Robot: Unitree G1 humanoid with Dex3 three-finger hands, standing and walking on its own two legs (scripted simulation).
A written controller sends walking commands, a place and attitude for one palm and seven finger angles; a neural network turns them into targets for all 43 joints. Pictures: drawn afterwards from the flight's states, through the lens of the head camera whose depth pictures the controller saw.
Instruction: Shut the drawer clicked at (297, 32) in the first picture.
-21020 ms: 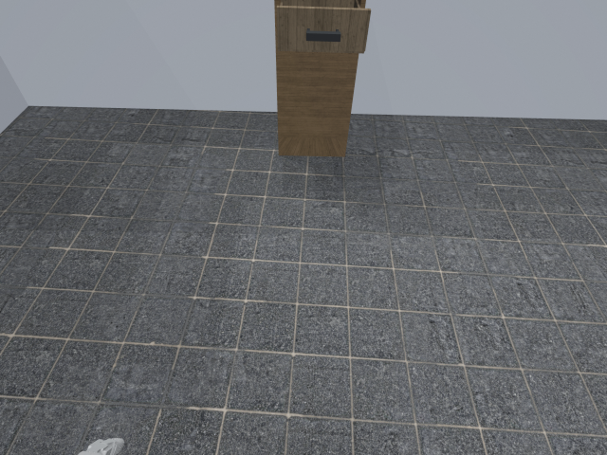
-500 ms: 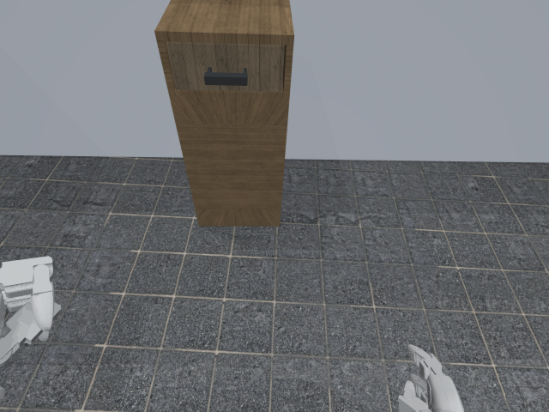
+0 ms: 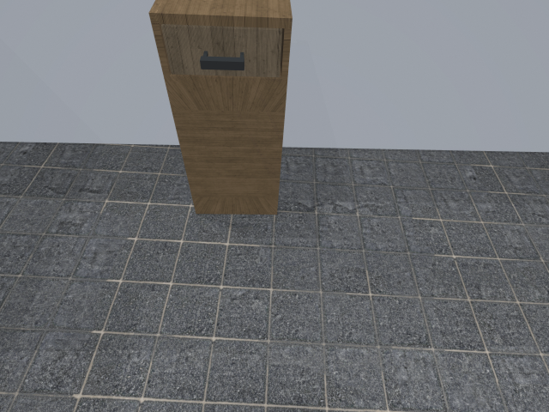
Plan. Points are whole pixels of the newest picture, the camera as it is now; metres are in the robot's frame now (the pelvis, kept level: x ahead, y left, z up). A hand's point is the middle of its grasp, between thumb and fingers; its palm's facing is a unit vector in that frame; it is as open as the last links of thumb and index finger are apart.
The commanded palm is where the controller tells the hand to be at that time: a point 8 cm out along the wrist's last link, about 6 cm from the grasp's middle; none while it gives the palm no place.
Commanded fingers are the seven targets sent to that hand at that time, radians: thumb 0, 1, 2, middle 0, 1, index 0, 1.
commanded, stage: let the arm hang, fingers relaxed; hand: left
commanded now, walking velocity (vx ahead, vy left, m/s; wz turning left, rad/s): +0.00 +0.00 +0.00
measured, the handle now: (223, 59) +0.98 +0.18 +0.00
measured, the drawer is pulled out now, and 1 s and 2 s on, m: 0.00 0.00 0.00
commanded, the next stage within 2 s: look to check the result in 0.78 s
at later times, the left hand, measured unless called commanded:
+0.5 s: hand out of the picture +0.04 +0.20 -0.16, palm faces -0.01 -0.97 -0.26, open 7.1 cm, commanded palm none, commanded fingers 0.00 0.90 0.90 -0.20 -0.30 -0.20 -0.30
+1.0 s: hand out of the picture +0.05 +0.18 -0.16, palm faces -0.01 -0.97 -0.24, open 7.4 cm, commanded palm none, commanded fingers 0.00 0.90 0.90 -0.20 -0.30 -0.20 -0.30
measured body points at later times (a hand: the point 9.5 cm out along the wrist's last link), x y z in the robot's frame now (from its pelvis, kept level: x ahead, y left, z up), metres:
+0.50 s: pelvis +0.01 +0.00 +0.01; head +0.02 -0.02 +0.46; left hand +0.04 +0.25 -0.14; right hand +0.02 -0.23 -0.16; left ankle +0.04 +0.10 -0.73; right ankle +0.02 -0.11 -0.73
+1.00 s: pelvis +0.03 -0.01 +0.01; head +0.05 -0.02 +0.46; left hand +0.05 +0.23 -0.14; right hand +0.03 -0.25 -0.15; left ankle +0.04 +0.10 -0.73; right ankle +0.02 -0.11 -0.73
